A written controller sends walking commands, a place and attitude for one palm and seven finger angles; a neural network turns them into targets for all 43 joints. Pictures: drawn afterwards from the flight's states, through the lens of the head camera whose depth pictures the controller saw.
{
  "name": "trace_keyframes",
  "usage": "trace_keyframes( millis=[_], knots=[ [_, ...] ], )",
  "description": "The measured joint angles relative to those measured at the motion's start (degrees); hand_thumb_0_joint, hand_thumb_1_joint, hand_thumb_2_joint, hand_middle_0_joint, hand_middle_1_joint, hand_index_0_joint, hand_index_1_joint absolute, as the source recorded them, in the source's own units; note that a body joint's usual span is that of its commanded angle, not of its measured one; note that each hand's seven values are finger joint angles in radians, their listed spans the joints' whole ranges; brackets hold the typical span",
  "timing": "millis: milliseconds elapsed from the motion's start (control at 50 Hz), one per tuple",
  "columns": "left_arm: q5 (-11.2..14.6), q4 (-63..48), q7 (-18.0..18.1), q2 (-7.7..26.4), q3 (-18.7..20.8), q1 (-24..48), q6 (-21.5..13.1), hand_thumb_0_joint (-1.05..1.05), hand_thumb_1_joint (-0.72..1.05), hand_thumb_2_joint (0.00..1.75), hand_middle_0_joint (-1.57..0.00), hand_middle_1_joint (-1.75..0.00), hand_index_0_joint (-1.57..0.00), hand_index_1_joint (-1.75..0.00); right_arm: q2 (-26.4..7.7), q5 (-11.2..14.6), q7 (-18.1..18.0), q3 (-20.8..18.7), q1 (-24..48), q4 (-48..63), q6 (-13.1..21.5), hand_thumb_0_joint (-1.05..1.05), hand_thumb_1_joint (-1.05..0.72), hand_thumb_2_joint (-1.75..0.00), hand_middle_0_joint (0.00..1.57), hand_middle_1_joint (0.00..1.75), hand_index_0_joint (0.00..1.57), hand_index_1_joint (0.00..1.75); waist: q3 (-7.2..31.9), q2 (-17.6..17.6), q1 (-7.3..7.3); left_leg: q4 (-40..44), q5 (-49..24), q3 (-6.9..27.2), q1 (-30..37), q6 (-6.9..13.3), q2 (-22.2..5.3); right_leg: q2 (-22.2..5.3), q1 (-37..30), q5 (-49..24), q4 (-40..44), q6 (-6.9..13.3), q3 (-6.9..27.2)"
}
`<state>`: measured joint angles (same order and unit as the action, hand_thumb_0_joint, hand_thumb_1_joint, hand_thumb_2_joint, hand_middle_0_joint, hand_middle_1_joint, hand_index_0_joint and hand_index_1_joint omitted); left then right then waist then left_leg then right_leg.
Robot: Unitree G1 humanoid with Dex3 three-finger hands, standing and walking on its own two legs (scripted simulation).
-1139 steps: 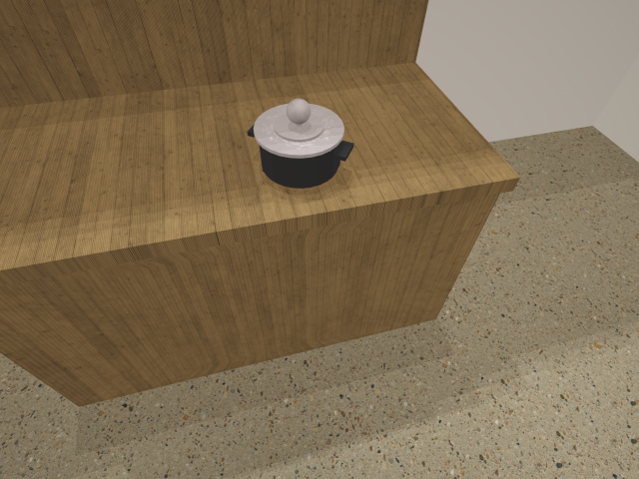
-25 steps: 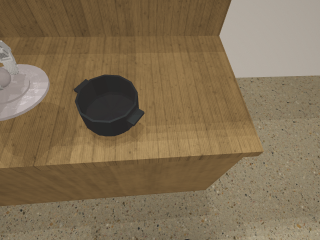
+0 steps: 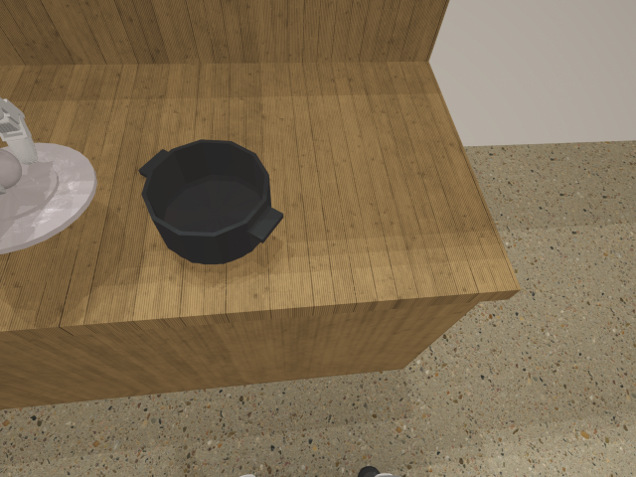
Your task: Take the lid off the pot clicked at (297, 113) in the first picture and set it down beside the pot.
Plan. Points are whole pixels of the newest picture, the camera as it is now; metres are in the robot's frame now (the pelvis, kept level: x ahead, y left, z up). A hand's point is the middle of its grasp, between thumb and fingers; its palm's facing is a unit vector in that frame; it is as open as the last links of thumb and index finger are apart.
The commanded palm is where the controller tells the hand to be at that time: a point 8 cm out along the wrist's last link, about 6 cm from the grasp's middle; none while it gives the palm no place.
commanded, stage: lower the lid onto the table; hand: left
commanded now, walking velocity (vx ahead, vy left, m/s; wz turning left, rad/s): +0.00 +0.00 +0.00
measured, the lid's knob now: out of the picture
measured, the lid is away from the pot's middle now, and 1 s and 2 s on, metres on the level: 0.23 0.23 0.24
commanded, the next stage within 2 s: open the fingers wide in 1.72 s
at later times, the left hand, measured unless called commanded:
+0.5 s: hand out of the picture +0.45 +0.35 +0.09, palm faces -0.48 -0.10 -0.87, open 7.8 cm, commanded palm +0.51 +0.36 +0.15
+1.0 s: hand (16, 194) +0.46 +0.35 +0.05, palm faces -0.51 -0.11 -0.85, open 7.8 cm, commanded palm +0.53 +0.37 +0.11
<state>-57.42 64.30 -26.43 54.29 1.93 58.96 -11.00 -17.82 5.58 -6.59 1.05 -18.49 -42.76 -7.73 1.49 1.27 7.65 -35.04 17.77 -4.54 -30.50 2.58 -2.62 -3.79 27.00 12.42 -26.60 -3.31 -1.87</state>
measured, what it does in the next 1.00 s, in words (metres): stands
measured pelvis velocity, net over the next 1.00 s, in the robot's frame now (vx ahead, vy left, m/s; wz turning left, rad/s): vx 0.00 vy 0.01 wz -0.02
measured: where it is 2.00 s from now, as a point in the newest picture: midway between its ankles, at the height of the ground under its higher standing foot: outside the picture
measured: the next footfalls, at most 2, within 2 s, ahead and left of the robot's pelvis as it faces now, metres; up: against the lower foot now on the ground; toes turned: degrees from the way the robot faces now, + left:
none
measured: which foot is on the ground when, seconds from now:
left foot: down 0.00-1.00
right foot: down 0.00-1.00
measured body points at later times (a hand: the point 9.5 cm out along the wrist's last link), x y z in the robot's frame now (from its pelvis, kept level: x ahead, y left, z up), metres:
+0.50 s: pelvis +0.00 +0.01 +0.00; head +0.10 +0.02 +0.43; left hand +0.47 +0.35 +0.14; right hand -0.01 -0.29 -0.12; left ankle -0.01 +0.09 -0.73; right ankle -0.01 -0.18 -0.73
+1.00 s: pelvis +0.00 +0.01 -0.01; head +0.12 +0.03 +0.42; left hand +0.49 +0.36 +0.10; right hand -0.02 -0.29 -0.12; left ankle -0.01 +0.09 -0.73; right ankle -0.01 -0.18 -0.73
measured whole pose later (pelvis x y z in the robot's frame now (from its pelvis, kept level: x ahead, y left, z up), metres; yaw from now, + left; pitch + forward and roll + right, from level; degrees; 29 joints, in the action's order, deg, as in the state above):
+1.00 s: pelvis +0.00 +0.01 -0.01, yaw -1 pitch +17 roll -3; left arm -58.5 67.5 -22.1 54.8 3.7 56.3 -14.4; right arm -17.4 5.1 -7.8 1.7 -19.9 -42.5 -7.0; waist 2.4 0.5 9.5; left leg -40.4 20.2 -5.1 -37.6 3.2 -2.9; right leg -3.7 34.6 14.5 -32.1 -3.4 -0.7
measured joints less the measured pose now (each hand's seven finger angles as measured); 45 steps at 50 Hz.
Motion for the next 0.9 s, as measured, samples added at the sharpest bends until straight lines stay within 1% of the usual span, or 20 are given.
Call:
trace_keyframes(
  millis=[60, 120, 280, 380, 500, 580, 640, 680, 740, 800, 840, 900],
  knots=[
    [0.5, -0.1, 0.5, -0.3, 0.7, -0.6, -0.6, 0.01, 0.15, 0.84, -0.66, -0.95, -0.68, -0.97, 0.1, -0.1, -0.2, -0.1, -0.4, -0.1, 0.1, 0.0, -0.9, -0.9, 0.2, 0.3, 0.2, 0.3, 0.3, 0.0, 0.09, -0.1, 0.0, -0.1, -0.2, 0.1, 0.1, -0.1, 0.2, 0.0, -0.1, 0.0, 0.1],
    [1.0, 0.9, 0.9, -0.5, 0.4, -0.2, -0.4, 0.01, 0.15, 0.84, -0.66, -0.95, -0.68, -0.97, 0.3, 0.1, -0.2, 0.0, -0.5, -0.3, 0.2, 0.0, -0.9, -0.9, 0.2, 0.3, 0.2, 0.3, 0.5, -0.1, 0.19, -0.3, 0.1, -0.2, -0.3, 0.2, 0.1, -0.1, 0.4, 0.0, -0.3, -0.2, 0.3],
    [-0.6, 1.6, 2.2, -0.5, 0.8, -0.8, -0.8, 0.01, 0.15, 0.84, -0.66, -0.95, -0.68, -0.97, 0.3, -0.1, -0.3, 0.2, -0.5, 0.2, 0.6, 0.0, -0.9, -0.9, 0.2, 0.3, 0.2, 0.3, 0.4, -0.2, 0.65, -1.0, 0.3, -0.6, -1.3, 0.4, 0.1, -0.1, 1.6, 0.1, -1.1, 0.2, 0.7],
    [-0.3, 1.9, 2.5, -0.6, 1.0, -1.2, -1.0, 0.01, 0.15, 0.84, -0.66, -0.95, -0.68, -0.97, 0.4, -0.1, -0.4, 0.1, -0.8, 0.1, 0.7, 0.0, -0.9, -0.9, 0.2, 0.3, 0.2, 0.3, 0.7, -0.3, 0.59, -1.3, 0.4, -0.6, -1.8, 0.5, 0.1, -0.2, 2.1, 0.2, -1.3, 0.0, 0.8],
    [-0.4, 2.4, 2.8, -0.9, -0.7, -0.9, -1.2, 0.01, 0.15, 0.84, -0.65, -0.95, -0.68, -0.97, 0.3, -0.1, -0.5, 0.2, -1.0, -0.1, 1.0, 0.0, -0.9, -0.9, 0.2, 0.3, 0.2, 0.3, 0.8, -0.4, 0.54, -2.0, 0.7, -0.6, -2.7, 0.5, 0.1, -0.2, 3.0, 0.6, -2.2, 0.4, 0.8],
    [-0.3, 1.7, 2.7, -0.9, -0.1, -2.0, -1.7, 0.01, 0.15, 0.84, -0.66, -0.95, -0.68, -0.97, 0.2, -0.2, -0.8, 0.2, -0.9, 0.1, 1.1, 0.0, -0.9, -0.9, 0.2, 0.3, 0.2, 0.3, 0.6, -0.5, 0.72, -2.5, 1.0, -0.7, -3.3, 0.6, 0.1, -0.1, 3.7, 0.7, -2.7, 0.2, 1.0],
    [-0.6, 0.7, 3.3, -1.3, 1.1, -3.0, -2.5, 0.01, 0.15, 0.84, -0.66, -0.95, -0.68, -0.97, 0.3, -0.4, -1.0, 0.0, -1.1, 0.0, 1.2, 0.0, -0.9, -0.9, 0.2, 0.3, 0.2, 0.3, 0.8, -0.4, 0.84, -2.6, 1.0, -0.6, -3.5, 0.6, 0.1, -0.1, 3.9, 0.7, -2.7, 0.4, 0.9],
    [-0.4, 1.3, 3.9, -1.2, 1.8, -2.9, -2.8, 0.01, 0.15, 0.84, -0.66, -0.95, -0.68, -0.97, 0.3, -0.5, -1.0, 0.1, -1.2, 0.0, 1.2, 0.0, -0.9, -0.9, 0.2, 0.3, 0.2, 0.3, 1.0, -0.4, 1.03, -2.7, 1.1, -0.6, -3.6, 0.6, 0.1, -0.1, 4.0, 0.8, -2.7, 0.3, 1.0],
    [-0.1, 2.9, 4.6, -0.8, 1.1, -1.8, -2.3, 0.01, 0.15, 0.84, -0.66, -0.95, -0.68, -0.97, 0.4, -0.2, -0.9, 0.4, -1.1, 0.0, 1.1, 0.0, -0.9, -0.9, 0.2, 0.3, 0.2, 0.3, 1.1, -0.6, 1.28, -3.2, 1.4, -0.6, -4.0, 0.6, 0.0, -0.1, 4.4, 1.1, -3.2, 0.1, 1.0],
    [-1.0, 3.6, 4.9, -0.5, 0.4, -1.4, -2.1, 0.01, 0.15, 0.84, -0.65, -0.95, -0.68, -0.97, 0.2, -0.2, -0.7, 0.6, -1.0, 0.3, 1.1, 0.0, -0.9, -0.9, 0.2, 0.3, 0.2, 0.3, 0.9, -0.6, 1.42, -3.8, 1.6, -0.7, -4.8, 0.6, -0.1, 0.0, 5.2, 1.4, -3.9, 0.2, 1.1],
    [-1.6, 3.7, 4.9, -0.2, 0.8, -1.7, -2.3, 0.01, 0.15, 0.84, -0.65, -0.95, -0.68, -0.97, 0.1, -0.3, -0.8, 0.6, -1.0, 0.5, 1.1, 0.0, -0.9, -0.9, 0.2, 0.3, 0.2, 0.3, 0.7, -0.5, 1.5, -4.1, 1.7, -0.7, -5.3, 0.6, -0.1, 0.0, 5.9, 1.5, -4.3, 0.1, 1.2],
    [-1.4, 3.8, 4.7, 0.3, 1.3, -2.2, -2.7, 0.01, 0.15, 0.84, -0.65, -0.95, -0.68, -0.97, 0.2, -0.4, -1.0, 0.6, -1.1, 0.6, 0.9, 0.0, -0.9, -0.9, 0.2, 0.3, 0.2, 0.3, 0.7, -0.5, 1.65, -4.6, 2.0, -0.8, -6.1, 0.6, -0.2, 0.0, 6.6, 1.7, -4.8, -0.2, 1.3]
  ],
)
